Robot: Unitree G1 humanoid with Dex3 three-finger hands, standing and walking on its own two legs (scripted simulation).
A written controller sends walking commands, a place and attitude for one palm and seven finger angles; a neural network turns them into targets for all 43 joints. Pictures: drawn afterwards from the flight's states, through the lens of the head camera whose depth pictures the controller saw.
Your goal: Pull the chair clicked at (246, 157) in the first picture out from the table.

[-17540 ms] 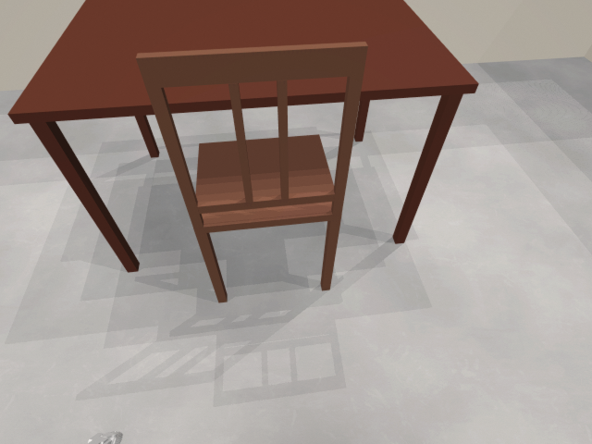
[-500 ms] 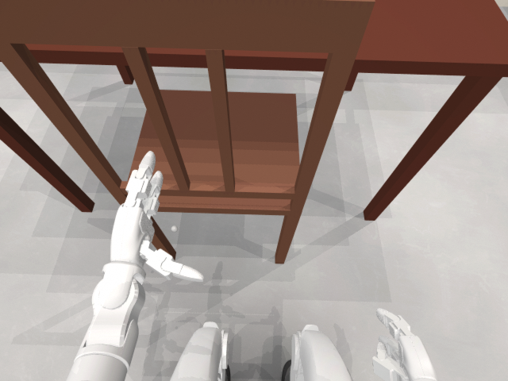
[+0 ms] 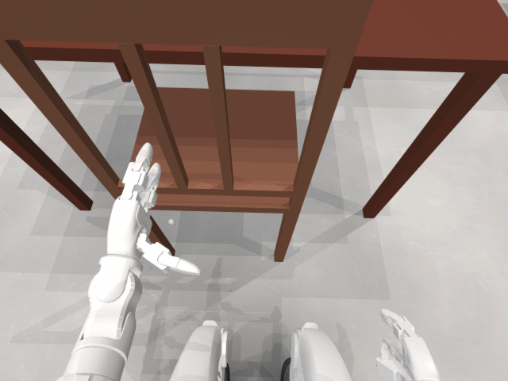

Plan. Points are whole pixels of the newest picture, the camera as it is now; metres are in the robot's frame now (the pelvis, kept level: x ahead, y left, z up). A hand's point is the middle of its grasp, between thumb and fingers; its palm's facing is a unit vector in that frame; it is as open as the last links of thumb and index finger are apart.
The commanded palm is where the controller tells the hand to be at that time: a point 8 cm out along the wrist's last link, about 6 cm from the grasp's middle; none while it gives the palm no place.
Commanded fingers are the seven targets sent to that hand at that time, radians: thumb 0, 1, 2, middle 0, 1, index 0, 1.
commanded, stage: push the fingers through the gap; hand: left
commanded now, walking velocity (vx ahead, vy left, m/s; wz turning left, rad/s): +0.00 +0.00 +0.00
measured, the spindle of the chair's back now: (163, 133) +0.49 +0.17 +0.05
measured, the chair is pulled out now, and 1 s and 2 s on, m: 0.00 0.00 0.00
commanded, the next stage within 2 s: hook a spindle and tug to test in 1.42 s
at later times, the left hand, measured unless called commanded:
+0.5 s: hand (177, 190) +0.40 +0.14 +0.02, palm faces -0.02 -1.00 -0.04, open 17.0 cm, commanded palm +0.38 +0.19 +0.02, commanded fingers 0.00 -0.50 0.30 -0.06 -0.08 -0.06 -0.08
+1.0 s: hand (183, 161) +0.45 +0.13 +0.02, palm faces +0.00 -1.00 -0.05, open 17.0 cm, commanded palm +0.43 +0.18 +0.02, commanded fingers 0.00 -0.50 0.30 -0.06 -0.08 -0.06 -0.08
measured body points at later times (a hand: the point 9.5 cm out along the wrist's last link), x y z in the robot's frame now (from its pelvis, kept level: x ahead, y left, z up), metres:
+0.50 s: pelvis +0.00 +0.01 +0.00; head +0.13 +0.01 +0.43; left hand +0.39 +0.19 +0.03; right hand +0.12 -0.25 -0.12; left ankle +0.03 +0.11 -0.62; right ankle +0.03 -0.11 -0.62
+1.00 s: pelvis +0.00 +0.01 +0.00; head +0.14 +0.01 +0.42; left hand +0.45 +0.19 +0.03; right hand +0.07 -0.25 -0.13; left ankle +0.03 +0.11 -0.62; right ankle +0.03 -0.11 -0.62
